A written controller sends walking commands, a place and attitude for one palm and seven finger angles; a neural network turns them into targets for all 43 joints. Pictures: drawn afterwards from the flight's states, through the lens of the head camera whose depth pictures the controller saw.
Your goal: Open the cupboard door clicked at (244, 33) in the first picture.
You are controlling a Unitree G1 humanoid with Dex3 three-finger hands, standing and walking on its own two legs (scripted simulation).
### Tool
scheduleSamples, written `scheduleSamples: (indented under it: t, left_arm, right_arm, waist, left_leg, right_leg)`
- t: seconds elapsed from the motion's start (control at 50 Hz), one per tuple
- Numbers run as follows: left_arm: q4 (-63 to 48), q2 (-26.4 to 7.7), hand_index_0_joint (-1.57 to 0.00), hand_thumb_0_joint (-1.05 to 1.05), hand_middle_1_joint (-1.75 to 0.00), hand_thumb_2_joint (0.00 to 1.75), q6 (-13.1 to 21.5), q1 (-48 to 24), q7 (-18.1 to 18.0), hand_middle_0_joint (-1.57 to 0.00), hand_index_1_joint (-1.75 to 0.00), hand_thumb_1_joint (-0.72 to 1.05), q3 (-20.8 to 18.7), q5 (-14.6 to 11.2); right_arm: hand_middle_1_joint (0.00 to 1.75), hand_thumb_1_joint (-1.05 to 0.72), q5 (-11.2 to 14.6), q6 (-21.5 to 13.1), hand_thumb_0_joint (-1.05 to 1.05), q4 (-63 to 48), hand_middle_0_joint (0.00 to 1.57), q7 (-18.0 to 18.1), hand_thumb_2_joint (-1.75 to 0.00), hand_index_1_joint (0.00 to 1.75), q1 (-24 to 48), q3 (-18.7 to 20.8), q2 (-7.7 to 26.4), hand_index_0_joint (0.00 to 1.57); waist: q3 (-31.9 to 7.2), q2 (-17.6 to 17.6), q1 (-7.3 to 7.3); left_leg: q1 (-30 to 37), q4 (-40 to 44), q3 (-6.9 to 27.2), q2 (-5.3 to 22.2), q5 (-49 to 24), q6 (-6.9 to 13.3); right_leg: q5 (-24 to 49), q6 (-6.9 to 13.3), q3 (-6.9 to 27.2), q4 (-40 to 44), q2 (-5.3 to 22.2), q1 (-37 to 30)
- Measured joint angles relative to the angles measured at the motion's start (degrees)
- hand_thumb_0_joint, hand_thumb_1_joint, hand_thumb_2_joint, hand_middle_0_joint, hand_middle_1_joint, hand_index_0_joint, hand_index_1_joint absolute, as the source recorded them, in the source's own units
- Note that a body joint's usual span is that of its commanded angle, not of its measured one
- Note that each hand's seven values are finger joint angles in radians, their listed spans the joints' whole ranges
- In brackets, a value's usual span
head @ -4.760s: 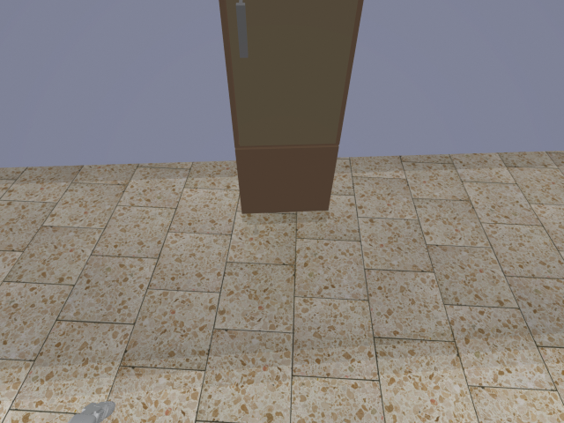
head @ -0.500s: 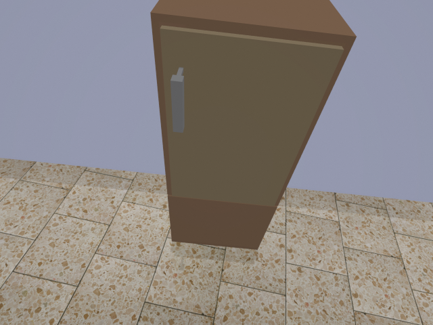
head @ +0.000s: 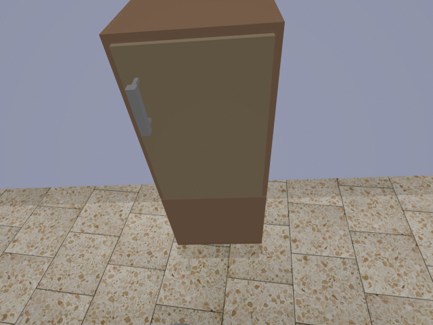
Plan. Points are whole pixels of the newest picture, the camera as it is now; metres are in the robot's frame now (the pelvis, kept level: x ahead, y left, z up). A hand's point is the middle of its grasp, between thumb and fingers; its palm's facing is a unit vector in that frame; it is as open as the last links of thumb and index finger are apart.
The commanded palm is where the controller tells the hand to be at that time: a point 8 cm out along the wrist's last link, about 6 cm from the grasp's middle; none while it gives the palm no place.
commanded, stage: come to a stop and stand still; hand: left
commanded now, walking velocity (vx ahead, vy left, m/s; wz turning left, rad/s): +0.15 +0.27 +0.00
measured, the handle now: (141, 107) +0.61 +0.24 +0.10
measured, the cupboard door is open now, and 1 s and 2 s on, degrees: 0 0 0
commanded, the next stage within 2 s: look again from close up in 0.92 s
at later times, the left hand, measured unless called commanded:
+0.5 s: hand out of the picture -0.04 +0.24 -0.18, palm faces +0.12 -0.97 -0.19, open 7.4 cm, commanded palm none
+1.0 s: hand out of the picture +0.01 +0.24 -0.17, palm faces +0.06 -0.98 -0.19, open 7.3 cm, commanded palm none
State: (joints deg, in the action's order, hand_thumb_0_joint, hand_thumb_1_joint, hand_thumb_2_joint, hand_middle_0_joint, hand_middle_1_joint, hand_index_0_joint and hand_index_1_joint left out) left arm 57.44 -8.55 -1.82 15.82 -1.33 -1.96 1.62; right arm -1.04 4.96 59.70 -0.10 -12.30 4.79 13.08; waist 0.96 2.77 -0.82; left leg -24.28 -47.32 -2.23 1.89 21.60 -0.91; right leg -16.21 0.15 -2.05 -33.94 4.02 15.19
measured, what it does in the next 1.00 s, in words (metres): steps on the spot: left foot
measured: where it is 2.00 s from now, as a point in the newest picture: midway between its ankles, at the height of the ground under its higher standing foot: outside the picture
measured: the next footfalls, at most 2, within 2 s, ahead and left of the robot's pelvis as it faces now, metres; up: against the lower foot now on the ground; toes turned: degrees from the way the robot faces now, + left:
left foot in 0.42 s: -0.01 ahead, +0.16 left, +0.00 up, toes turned +4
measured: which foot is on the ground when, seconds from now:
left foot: up 0.00-0.40, down 0.42-1.00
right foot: down 0.00-1.00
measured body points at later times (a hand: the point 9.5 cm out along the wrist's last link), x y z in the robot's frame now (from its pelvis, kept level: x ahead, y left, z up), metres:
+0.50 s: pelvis -0.01 +0.05 +0.01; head -0.01 +0.07 +0.46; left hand -0.05 +0.29 -0.16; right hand +0.02 -0.18 -0.14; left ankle -0.05 +0.16 -0.73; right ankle +0.02 -0.10 -0.72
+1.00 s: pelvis +0.00 +0.07 +0.01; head +0.02 +0.08 +0.46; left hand +0.01 +0.30 -0.15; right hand -0.01 -0.14 -0.15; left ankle -0.05 +0.16 -0.73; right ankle +0.01 -0.06 -0.73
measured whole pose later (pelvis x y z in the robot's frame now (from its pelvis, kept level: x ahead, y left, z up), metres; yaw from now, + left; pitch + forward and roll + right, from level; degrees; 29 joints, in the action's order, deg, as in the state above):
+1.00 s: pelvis +0.00 +0.07 +0.01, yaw +1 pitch -2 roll +0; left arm 65.3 -8.7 -0.7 13.8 -2.1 -0.7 0.3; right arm -0.2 -0.9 66.6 2.5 -17.4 -0.1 6.7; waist 2.6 -0.2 -0.1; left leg -3.7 -21.9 -3.4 -1.2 16.8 2.0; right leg -12.6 -1.1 -3.2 -24.0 2.4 9.8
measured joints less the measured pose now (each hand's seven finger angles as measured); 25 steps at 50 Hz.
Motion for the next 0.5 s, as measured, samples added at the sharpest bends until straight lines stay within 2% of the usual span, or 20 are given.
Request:
scheduleSamples:
  t: [0.1,0.2,0.28,0.32,0.36,0.4,0.42,0.46,0.5]
  left_arm:
    - [0.4,1.2,-0.2,0.0,-0.3,0.9,0.2,1.5,0.3,-0.2,-0.3,0.9,0.1,-0.5]
    - [0.1,1.1,-0.21,0.01,-0.3,0.9,1.2,1.7,-0.2,-0.2,-0.3,0.9,-0.4,-0.4]
    - [0.4,0.7,-0.2,0.0,-0.3,0.9,1.3,2.3,-0.3,-0.2,-0.3,0.9,-0.7,0.1]
    - [1.0,0.3,-0.2,0.0,-0.3,0.9,1.2,2.7,-0.2,-0.2,-0.3,0.9,-0.9,0.3]
    - [1.8,-0.2,-0.2,0.0,-0.3,0.9,0.8,3.0,-0.1,-0.2,-0.3,0.9,-1.1,0.3]
    - [2.6,-0.6,-0.2,0.0,-0.3,0.9,0.2,3.5,0.0,-0.2,-0.3,0.9,-1.2,-0.1]
    - [3.1,-0.9,-0.2,0.0,-0.3,0.9,-0.1,3.5,0.0,-0.2,-0.3,0.9,-1.2,-0.4]
    - [4.4,-2.0,-0.2,0.0,-0.3,0.9,-0.9,3.2,0.0,-0.2,-0.3,0.9,-1.4,-0.6]
    - [5.2,-2.5,-0.2,0.01,-0.3,0.9,-1.2,2.9,0.2,-0.2,-0.3,0.9,-1.3,-0.4]
  right_arm:
    - [0.29,-0.91,-0.4,-0.7,0.0,0.0,0.19,-1.0,-0.9,0.3,-3.6,0.0,-0.1,0.2]
    - [0.29,-0.91,-0.7,-0.2,0.0,1.2,0.19,-0.9,-0.9,0.3,-6.7,0.0,0.0,0.2]
    - [0.29,-0.91,-0.5,-0.1,0.01,1.5,0.19,-0.7,-0.9,0.3,-6.9,-0.3,-0.1,0.2]
    - [0.29,-0.91,-0.2,-0.7,0.01,1.2,0.19,-0.6,-0.9,0.3,-6.3,-0.6,-0.4,0.2]
    - [0.29,-0.91,0.1,-1.7,0.01,0.6,0.19,-0.3,-0.9,0.3,-5.5,-1.0,-1.0,0.2]
    - [0.29,-0.91,0.4,-3.3,0.01,-0.2,0.19,0.1,-0.9,0.3,-5.2,-1.5,-1.2,0.2]
    - [0.29,-0.91,0.3,-4.0,0.01,-0.3,0.19,0.4,-0.9,0.3,-4.9,-1.7,-1.6,0.2]
    - [0.29,-0.91,0.2,-4.1,0.0,-0.2,0.19,0.9,-0.9,0.3,-4.4,-2.3,-3.5,0.2]
    - [0.29,-0.91,0.1,-4.5,0.0,0.1,0.19,1.3,-0.9,0.3,-4.3,-3.2,-5.1,0.2]
  waist:
    - [-1.0,-1.2,0.33]
    - [-1.1,-1.4,-0.39]
    - [-0.7,-1.9,-1.4]
    - [-0.5,-2.5,-1.89]
    - [-0.4,-3.2,-2.19]
    - [-0.5,-2.9,-1.92]
    - [-0.6,-2.9,-1.46]
    - [-0.6,-4.9,-1.08]
    - [-1.0,-5.8,-0.91]
  left_leg:
    - [-1.5,-11.2,0.6,-1.8,-6.4,-1.0]
    - [0.9,-10.6,1.0,-1.3,-5.8,-2.0]
    - [4.2,-3.4,0.4,-0.6,-1.4,-1.8]
    - [6.5,2.9,0.0,-0.6,0.6,-1.3]
    - [9.7,10.7,-0.4,-0.8,-0.4,-0.7]
    - [13.7,19.8,-0.4,-0.4,-3.9,-0.2]
    - [14.2,21.5,0.0,-0.3,-4.3,0.4]
    - [14.5,20.6,-0.5,-1.4,-4.2,1.2]
    - [15.8,22.0,-0.9,-1.9,-4.8,1.6]
  right_leg:
    - [5.1,0.3,0.1,7.7,0.8,-1.2]
    - [7.0,0.4,-1.4,10.5,1.1,-1.1]
    - [7.6,0.0,-1.7,11.2,1.5,-0.6]
    - [7.9,-0.4,-1.6,11.3,1.7,-0.3]
    - [7.9,-1.1,-1.2,10.7,1.8,0.3]
    - [6.8,-2.0,-1.2,8.2,1.2,1.5]
    - [5.3,-2.2,-1.2,5.8,1.0,2.6]
    - [-1.2,-1.6,0.0,1.0,1.3,3.9]
    - [-4.0,-1.2,0.2,-3.5,0.9,4.7]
